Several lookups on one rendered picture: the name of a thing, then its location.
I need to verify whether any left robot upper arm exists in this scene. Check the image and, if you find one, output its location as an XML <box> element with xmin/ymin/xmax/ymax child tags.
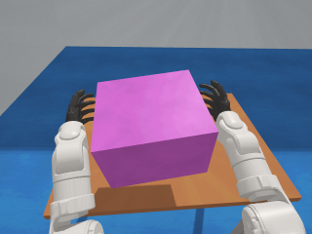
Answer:
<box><xmin>54</xmin><ymin>219</ymin><xmax>104</xmax><ymax>234</ymax></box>

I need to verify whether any robot left forearm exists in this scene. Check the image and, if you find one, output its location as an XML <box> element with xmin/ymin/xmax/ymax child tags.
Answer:
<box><xmin>49</xmin><ymin>121</ymin><xmax>96</xmax><ymax>234</ymax></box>

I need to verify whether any table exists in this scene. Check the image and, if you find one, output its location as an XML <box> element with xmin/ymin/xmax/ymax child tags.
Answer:
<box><xmin>43</xmin><ymin>93</ymin><xmax>302</xmax><ymax>234</ymax></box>

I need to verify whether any carton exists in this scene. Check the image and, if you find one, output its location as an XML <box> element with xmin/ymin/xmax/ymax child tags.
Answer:
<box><xmin>91</xmin><ymin>69</ymin><xmax>218</xmax><ymax>189</ymax></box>

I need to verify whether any robot right forearm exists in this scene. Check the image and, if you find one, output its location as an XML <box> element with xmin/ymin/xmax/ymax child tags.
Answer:
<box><xmin>215</xmin><ymin>111</ymin><xmax>306</xmax><ymax>234</ymax></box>

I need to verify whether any robot left hand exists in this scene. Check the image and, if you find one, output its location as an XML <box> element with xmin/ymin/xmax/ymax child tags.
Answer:
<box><xmin>65</xmin><ymin>89</ymin><xmax>96</xmax><ymax>125</ymax></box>

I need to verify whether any right robot upper arm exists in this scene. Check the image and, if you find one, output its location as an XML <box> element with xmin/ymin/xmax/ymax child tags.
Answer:
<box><xmin>242</xmin><ymin>200</ymin><xmax>305</xmax><ymax>234</ymax></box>

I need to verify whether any robot right hand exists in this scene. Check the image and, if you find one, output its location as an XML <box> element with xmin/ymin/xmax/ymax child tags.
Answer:
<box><xmin>199</xmin><ymin>80</ymin><xmax>231</xmax><ymax>121</ymax></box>

